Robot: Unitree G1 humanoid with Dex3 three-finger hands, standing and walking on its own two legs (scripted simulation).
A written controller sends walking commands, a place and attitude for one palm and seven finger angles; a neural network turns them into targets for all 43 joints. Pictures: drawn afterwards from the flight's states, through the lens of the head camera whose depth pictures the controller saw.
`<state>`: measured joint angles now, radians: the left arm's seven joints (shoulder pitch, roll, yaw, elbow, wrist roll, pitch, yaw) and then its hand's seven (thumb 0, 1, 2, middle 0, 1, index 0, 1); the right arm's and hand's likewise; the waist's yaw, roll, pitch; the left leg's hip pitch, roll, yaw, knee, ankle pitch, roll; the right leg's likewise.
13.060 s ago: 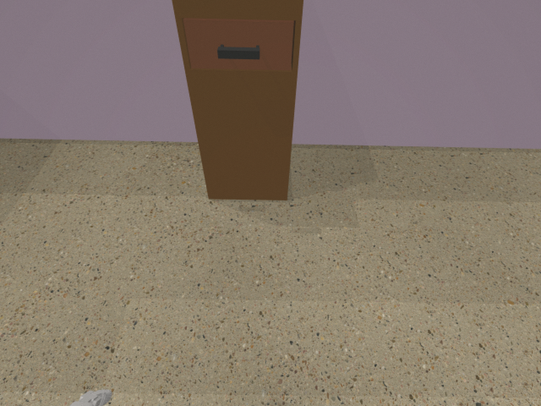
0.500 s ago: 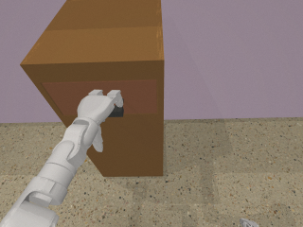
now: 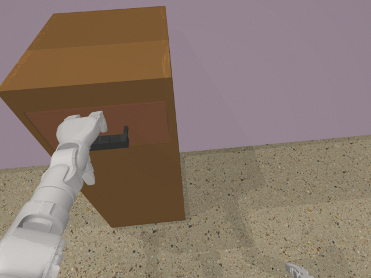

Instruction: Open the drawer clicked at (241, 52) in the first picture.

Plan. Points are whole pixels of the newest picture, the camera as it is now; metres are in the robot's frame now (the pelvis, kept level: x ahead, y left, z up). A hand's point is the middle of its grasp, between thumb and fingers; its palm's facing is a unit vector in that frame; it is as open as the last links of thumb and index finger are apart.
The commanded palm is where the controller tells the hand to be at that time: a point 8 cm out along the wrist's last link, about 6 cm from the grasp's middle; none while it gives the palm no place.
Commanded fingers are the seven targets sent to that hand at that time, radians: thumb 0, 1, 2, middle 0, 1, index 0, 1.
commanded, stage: move the hooked fingers above the handle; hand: left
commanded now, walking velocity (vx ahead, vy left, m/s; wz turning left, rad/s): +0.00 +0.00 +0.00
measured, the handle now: (103, 136) +0.48 +0.23 +0.01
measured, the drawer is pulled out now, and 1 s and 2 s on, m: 0.00 0.00 0.00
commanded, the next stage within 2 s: none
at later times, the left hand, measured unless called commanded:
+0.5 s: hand (85, 133) +0.43 +0.25 +0.08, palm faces -0.03 -0.05 -1.00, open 13.7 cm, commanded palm +0.40 +0.27 +0.12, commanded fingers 0.00 -0.50 0.30 -0.30 -1.20 -0.30 -1.20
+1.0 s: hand (83, 131) +0.44 +0.25 +0.08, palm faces +0.09 -0.04 -1.00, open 13.3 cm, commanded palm +0.41 +0.25 +0.12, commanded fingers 0.00 -0.50 0.30 -0.30 -1.20 -0.30 -1.20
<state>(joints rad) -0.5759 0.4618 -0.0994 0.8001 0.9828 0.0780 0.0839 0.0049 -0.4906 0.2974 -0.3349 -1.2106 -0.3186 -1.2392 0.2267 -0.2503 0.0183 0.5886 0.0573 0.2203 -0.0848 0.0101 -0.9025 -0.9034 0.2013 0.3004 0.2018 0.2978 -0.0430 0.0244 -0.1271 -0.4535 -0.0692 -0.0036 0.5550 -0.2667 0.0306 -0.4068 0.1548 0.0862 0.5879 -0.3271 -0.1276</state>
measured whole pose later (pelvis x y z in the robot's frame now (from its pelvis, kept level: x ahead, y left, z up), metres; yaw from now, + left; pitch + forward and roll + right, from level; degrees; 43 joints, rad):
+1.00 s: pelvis +0.00 +0.06 -0.01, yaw +3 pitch +12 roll -1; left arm -0.77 0.30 -0.23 0.87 1.00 0.16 0.29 0.00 -0.49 0.30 -0.40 -1.27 -0.39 -1.32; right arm 0.28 -0.24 -0.02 0.69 0.04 0.21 -0.01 0.01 -0.90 -0.90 0.20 0.30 0.20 0.30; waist -0.02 0.06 -0.16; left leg -0.57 -0.13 -0.03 0.67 -0.30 0.11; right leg -0.49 0.10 0.04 0.67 -0.38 -0.05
